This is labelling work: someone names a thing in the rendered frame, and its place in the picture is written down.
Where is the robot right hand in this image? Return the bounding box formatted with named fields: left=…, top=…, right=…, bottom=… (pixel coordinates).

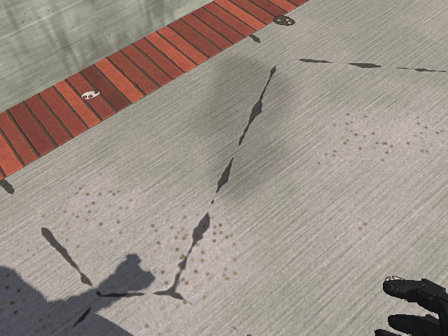
left=374, top=279, right=448, bottom=336

